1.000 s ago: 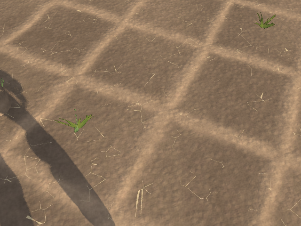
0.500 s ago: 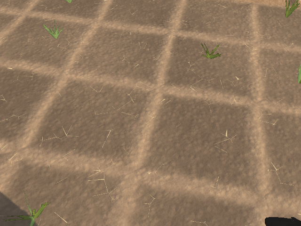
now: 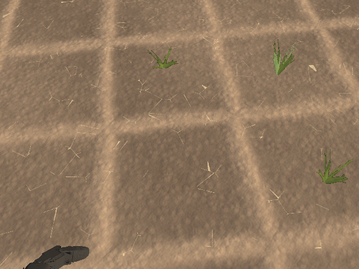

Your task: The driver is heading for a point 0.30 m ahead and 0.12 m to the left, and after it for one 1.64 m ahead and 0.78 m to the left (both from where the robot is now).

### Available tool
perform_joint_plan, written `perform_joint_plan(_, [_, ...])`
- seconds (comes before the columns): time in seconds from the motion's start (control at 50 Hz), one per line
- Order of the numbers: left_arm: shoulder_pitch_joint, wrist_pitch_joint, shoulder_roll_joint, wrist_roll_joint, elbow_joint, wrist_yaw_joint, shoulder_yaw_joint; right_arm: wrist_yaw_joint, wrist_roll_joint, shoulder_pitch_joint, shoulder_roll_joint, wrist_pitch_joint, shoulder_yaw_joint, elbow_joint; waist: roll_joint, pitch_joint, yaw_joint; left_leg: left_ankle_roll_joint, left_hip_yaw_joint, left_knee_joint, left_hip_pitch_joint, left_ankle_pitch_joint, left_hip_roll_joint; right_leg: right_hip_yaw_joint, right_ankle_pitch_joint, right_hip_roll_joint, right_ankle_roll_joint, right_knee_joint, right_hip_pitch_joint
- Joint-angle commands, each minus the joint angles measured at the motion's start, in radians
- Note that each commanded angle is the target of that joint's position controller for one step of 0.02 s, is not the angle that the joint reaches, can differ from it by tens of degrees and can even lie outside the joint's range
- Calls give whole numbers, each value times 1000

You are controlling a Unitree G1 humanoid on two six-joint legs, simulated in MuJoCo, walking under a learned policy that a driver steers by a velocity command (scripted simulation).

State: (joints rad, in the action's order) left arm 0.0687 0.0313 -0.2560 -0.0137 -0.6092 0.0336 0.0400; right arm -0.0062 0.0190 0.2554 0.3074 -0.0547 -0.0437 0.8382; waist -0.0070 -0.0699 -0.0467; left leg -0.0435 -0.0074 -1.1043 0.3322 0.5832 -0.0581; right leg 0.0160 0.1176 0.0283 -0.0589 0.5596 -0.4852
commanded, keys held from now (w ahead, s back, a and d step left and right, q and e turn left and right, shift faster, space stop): q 0.84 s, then no key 0.16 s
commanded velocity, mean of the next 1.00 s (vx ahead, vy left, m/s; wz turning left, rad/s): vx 0.04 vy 0.00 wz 0.41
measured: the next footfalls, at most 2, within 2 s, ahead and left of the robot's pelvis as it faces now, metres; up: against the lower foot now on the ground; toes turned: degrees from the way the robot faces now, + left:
left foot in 0.36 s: +0.07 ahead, +0.14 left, +0.00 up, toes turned +12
right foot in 0.86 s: +0.17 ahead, -0.06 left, +0.00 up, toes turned +32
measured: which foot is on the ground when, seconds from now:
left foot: up 0.00-0.34, down 0.36-0.86, up 0.88-1.00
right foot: down 0.00-0.36, up 0.38-0.84, down 0.86-1.00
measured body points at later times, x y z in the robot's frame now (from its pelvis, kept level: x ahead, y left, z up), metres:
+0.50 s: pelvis +0.05 +0.05 +0.02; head +0.08 +0.09 +0.46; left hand +0.16 +0.36 -0.10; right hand +0.21 -0.21 -0.08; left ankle +0.03 +0.13 -0.72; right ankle +0.08 -0.10 -0.65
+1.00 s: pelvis +0.08 +0.02 +0.02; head +0.12 +0.01 +0.47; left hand +0.06 +0.33 -0.08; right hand +0.36 -0.16 -0.09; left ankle -0.02 +0.12 -0.65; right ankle +0.13 -0.08 -0.72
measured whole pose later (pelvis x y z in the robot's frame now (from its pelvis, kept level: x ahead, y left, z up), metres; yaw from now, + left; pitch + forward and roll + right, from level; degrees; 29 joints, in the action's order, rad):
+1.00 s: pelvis +0.08 +0.02 +0.02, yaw +30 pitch +2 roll +0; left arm 0.14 0.01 -0.27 -0.01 -0.79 -0.01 0.07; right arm 0.04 0.01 0.17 0.35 0.04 -0.09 0.67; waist -0.05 -0.04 0.01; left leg -0.05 0.17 -1.06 0.47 0.50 0.11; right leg -0.04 0.23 0.02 -0.02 0.45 -0.25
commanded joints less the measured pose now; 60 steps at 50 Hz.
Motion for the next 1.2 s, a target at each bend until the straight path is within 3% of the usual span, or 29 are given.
perform_joint_plan(0.02, [78,10,-83,7,9,-3,22,17,-1,27,93,27,-17,-43,52,245,41,-15,82,-22,210,-32,-77,-256,-451,-290,-204,-181,364])
perform_joint_plan(0.06, [19,17,-101,-23,-13,-6,31,32,-8,101,66,59,-16,-9,104,209,-12,-37,52,55,30,-133,-54,-157,-371,-252,-193,-257,154])
perform_joint_plan(0.1, [-9,26,-99,-29,-31,-15,32,44,-14,106,51,69,-14,-3,121,202,-18,-42,44,152,-16,-175,-45,-105,-316,-248,-192,-275,120])
perform_joint_plan(0.16, [11,12,-144,-14,-58,-44,51,48,-13,15,77,78,-23,-42,121,184,25,-23,31,193,37,-223,-45,-121,-122,-293,-202,-302,166])
perform_joint_plan(0.24, [19,-16,-147,0,-84,-68,57,40,-9,-48,76,91,-31,-83,119,137,47,2,12,226,93,-190,-44,-133,27,-333,-194,-317,220])
perform_joint_plan(0.3, [3,-32,-154,13,-95,-72,62,23,-9,-29,61,90,-34,-87,114,143,30,31,-28,349,34,-206,-18,-92,-49,-333,-167,-258,264])
perform_joint_plan(0.34, [-10,-45,-153,34,-105,-76,65,8,-14,41,61,86,-41,-66,102,155,-11,72,-65,552,-78,-343,27,-29,-69,-292,-105,-153,256])
perform_joint_plan(0.36, [35,-50,-124,40,-123,-76,61,7,-24,55,105,83,-54,-70,11,127,-3,118,42,693,-125,-473,-15,41,24,-228,-22,-13,199])
perform_joint_plan(0.38, [52,-47,-65,0,-94,-71,49,25,-24,40,228,83,-81,-97,-289,108,58,235,386,743,-227,-800,-250,151,323,-73,91,264,-41])
perform_joint_plan(0.4, [-72,-41,-93,-5,-56,-76,54,17,-53,56,240,69,-79,-117,-302,102,-17,384,525,796,-205,-885,-337,23,549,24,110,451,-181])
perform_joint_plan(0.42, [-84,-40,-116,5,-57,-77,63,12,-67,42,216,48,-74,-126,-196,122,-12,374,472,793,-207,-845,-296,-58,508,-3,99,557,-197])
perform_joint_plan(0.46, [-28,-48,-127,9,-99,-87,74,19,-24,-54,166,34,-67,-146,-100,133,40,273,351,756,-235,-811,-208,-87,360,-33,97,568,-213])
perform_joint_plan(0.48, [-24,-50,-135,4,-103,-91,78,27,-9,-73,148,37,-60,-154,-105,142,48,258,330,750,-234,-837,-192,-91,314,-37,106,567,-196])
perform_joint_plan(0.52, [-18,-45,-116,11,-104,-89,75,37,-9,-51,134,44,-55,-158,-105,177,51,258,308,739,-256,-897,-163,-87,256,-17,121,567,-163])
perform_joint_plan(0.62, [-60,-34,-95,20,-96,-84,64,54,-7,-20,162,62,-70,-174,-127,174,22,257,348,729,-305,-800,-142,-104,210,-5,147,336,-138])
perform_joint_plan(0.76, [-43,-11,-118,28,-103,-59,65,45,-8,-75,177,83,-79,-215,-162,160,19,267,467,707,-206,-755,-117,-113,244,23,139,129,39])
perform_joint_plan(0.8, [-16,-1,-125,31,-108,-50,67,44,-2,-97,174,88,-79,-226,-169,170,30,256,505,681,-213,-789,-104,-112,228,28,125,35,93])
perform_joint_plan(0.84, [53,9,-132,30,-129,-41,74,49,12,-137,165,96,-75,-242,-157,172,76,204,501,638,-169,-714,-54,-88,52,21,100,-187,232])
perform_joint_plan(0.86, [84,8,-167,20,-139,-42,84,52,6,-119,133,98,-66,-246,-110,192,71,157,458,580,-97,-560,-10,-138,-54,-69,68,-229,347])
perform_joint_plan(0.88, [69,0,-224,2,-124,-48,89,48,-17,-47,67,95,-48,-238,125,213,18,99,303,367,35,-187,118,-342,-254,-278,-18,-240,454])
perform_joint_plan(0.9, [71,-3,-249,-31,-125,-44,90,48,-11,-46,114,84,-63,-267,284,164,11,48,209,185,209,113,209,-551,-396,-419,-204,-250,410])
perform_joint_plan(0.92, [40,2,-206,-20,-108,-44,79,48,-21,-25,185,77,-82,-244,197,150,15,14,218,8,230,78,145,-533,-335,-437,-257,-257,379])
perform_joint_plan(0.94, [-2,2,-159,-8,-99,-46,66,47,-13,-29,204,79,-93,-220,143,127,9,-2,214,-52,227,4,134,-424,-276,-362,-212,-244,356])
perform_joint_plan(0.98, [-25,-2,-133,17,-102,-50,52,52,-15,-28,152,95,-83,-198,127,100,15,-36,208,-80,239,-90,131,-313,-229,-275,-157,-229,355])
perform_joint_plan(1.04, [22,-12,-129,10,-130,-59,43,46,-7,-69,81,91,-55,-216,154,114,39,-57,142,72,181,-141,114,-221,-294,-226,-159,-225,381])
perform_joint_plan(1.08, [26,-18,-141,8,-139,-61,41,42,-14,-96,51,88,-36,-224,176,134,55,-61,92,247,91,-136,71,-195,-305,-221,-156,-212,388])
perform_joint_plan(1.14, [62,-29,-185,15,-156,-56,49,38,-7,-103,65,85,-33,-217,198,134,81,-53,32,457,-27,-175,67,-214,-318,-239,-164,-197,373])
perform_joint_plan(1.18, [54,-31,-175,30,-165,-52,40,36,-10,-42,64,84,-36,-182,174,123,42,-19,8,710,-152,-369,79,-203,-292,-223,-133,-165,335])
perform_joint_plan(1.2, [91,-24,-158,34,-181,-50,32,36,-18,-41,82,83,-38,-180,145,119,42,10,41,797,-232,-473,63,-198,-238,-206,-87,-158,293])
